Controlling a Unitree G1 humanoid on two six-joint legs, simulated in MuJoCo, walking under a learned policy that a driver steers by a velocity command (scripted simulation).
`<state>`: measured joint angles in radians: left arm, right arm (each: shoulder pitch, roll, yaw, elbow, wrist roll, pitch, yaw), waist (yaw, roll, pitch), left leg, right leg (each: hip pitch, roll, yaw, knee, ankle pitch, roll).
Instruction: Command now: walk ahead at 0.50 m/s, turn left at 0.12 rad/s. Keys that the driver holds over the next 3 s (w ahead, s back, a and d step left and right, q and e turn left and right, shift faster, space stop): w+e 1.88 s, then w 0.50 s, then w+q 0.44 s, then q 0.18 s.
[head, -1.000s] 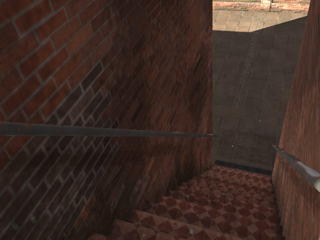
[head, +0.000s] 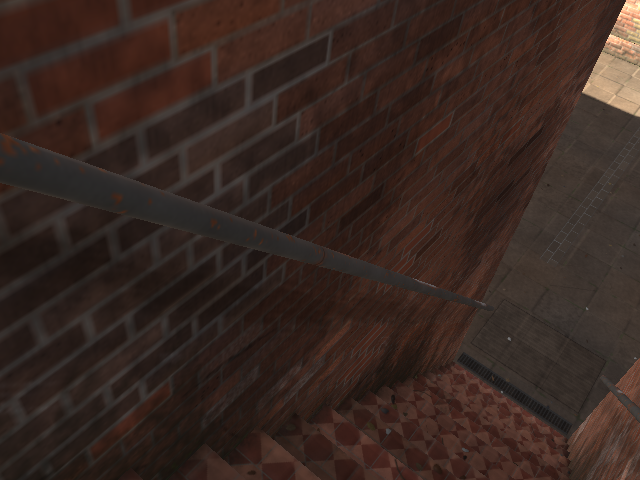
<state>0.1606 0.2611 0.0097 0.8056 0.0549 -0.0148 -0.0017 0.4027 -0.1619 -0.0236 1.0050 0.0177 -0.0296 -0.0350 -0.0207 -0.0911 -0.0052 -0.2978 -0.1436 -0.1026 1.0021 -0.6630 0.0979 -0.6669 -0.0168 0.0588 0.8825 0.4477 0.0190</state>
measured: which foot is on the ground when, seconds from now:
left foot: down 0.00-0.16, up 0.18-0.56, down 0.58-1.00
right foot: up 0.00-0.16, down 0.18-0.58, up 0.60-1.00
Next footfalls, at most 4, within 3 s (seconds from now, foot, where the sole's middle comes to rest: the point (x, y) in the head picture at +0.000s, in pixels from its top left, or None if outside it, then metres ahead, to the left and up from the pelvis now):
0.18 right None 0.17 -0.12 -0.94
0.58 left None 0.53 0.06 -1.17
1.06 right None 0.57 -0.25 -1.40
1.46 left None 0.88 -0.24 -1.63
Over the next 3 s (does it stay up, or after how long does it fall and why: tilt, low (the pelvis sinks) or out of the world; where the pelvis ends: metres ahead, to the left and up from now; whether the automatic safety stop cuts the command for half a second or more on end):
stays up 1.21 -0.88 -1.55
